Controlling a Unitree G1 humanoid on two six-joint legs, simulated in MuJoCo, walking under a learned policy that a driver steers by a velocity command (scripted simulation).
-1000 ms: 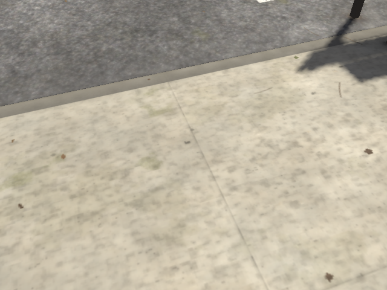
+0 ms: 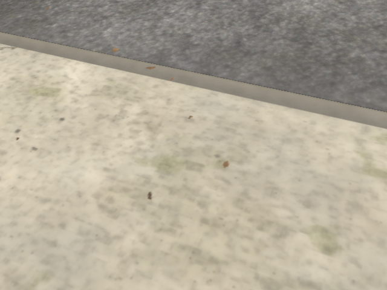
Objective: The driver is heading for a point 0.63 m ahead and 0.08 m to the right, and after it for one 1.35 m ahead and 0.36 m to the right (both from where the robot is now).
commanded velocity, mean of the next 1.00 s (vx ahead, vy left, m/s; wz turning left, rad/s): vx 0.46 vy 0.00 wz -0.24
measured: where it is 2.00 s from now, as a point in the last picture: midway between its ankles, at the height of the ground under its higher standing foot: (245, 266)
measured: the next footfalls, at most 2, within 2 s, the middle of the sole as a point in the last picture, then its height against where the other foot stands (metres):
left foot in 0.32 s outside the picture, level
right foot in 0.82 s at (266, 276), level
